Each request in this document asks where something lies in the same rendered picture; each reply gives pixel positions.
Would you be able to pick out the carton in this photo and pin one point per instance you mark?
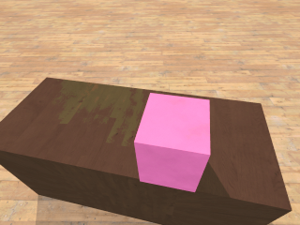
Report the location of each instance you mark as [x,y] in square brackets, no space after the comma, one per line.
[172,144]

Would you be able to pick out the pedestal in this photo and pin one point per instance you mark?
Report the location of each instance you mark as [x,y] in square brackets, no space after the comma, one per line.
[74,142]

